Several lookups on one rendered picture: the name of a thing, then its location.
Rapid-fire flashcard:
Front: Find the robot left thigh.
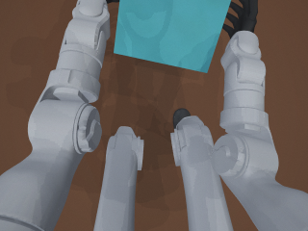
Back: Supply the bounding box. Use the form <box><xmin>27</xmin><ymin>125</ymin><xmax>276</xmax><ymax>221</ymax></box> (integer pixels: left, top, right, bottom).
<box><xmin>93</xmin><ymin>133</ymin><xmax>144</xmax><ymax>231</ymax></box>

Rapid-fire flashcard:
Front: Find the right robot hand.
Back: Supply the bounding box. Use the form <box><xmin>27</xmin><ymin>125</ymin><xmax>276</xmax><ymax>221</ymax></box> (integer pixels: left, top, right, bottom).
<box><xmin>222</xmin><ymin>0</ymin><xmax>258</xmax><ymax>39</ymax></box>

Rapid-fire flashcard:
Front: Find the robot left forearm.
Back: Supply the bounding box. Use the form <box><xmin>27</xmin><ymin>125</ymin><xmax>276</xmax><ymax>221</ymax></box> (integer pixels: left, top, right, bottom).
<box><xmin>28</xmin><ymin>0</ymin><xmax>111</xmax><ymax>139</ymax></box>

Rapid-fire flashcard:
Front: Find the robot right forearm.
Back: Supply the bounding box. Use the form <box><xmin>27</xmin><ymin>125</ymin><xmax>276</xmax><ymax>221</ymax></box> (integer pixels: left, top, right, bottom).
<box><xmin>219</xmin><ymin>31</ymin><xmax>276</xmax><ymax>150</ymax></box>

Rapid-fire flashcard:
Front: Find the carton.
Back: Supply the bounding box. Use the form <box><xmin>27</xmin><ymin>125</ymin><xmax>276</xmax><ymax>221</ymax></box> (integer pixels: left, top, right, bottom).
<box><xmin>114</xmin><ymin>0</ymin><xmax>231</xmax><ymax>73</ymax></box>

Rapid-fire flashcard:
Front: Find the left robot upper arm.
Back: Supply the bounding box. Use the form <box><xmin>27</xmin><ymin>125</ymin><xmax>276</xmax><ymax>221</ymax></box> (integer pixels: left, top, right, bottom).
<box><xmin>0</xmin><ymin>99</ymin><xmax>102</xmax><ymax>231</ymax></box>

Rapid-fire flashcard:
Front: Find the right robot upper arm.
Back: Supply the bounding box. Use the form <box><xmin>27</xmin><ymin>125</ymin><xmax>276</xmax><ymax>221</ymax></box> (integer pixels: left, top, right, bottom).
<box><xmin>210</xmin><ymin>133</ymin><xmax>308</xmax><ymax>231</ymax></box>

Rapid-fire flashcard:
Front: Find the robot right foot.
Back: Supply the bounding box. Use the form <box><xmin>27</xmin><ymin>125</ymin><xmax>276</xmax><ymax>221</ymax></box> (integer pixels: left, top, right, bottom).
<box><xmin>172</xmin><ymin>108</ymin><xmax>191</xmax><ymax>129</ymax></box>

